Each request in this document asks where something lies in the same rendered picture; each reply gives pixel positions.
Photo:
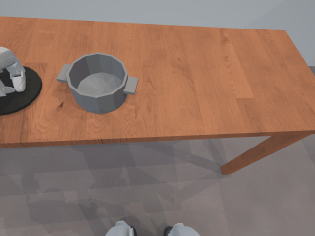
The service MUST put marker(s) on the pot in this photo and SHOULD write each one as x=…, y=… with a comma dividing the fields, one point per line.
x=98, y=81

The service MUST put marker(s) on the lid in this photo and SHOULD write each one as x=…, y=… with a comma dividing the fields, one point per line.
x=19, y=100

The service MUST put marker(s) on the left robot thigh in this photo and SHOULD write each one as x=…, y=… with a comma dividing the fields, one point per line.
x=121, y=230

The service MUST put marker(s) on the knob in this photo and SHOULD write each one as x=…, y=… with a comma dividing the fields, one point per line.
x=6, y=79

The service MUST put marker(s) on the robot right foot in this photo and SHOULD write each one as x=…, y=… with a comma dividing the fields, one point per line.
x=167, y=230

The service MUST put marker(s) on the table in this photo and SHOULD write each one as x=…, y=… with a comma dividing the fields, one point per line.
x=193, y=83

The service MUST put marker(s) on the robot left hand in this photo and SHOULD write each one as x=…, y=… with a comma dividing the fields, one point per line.
x=9, y=61

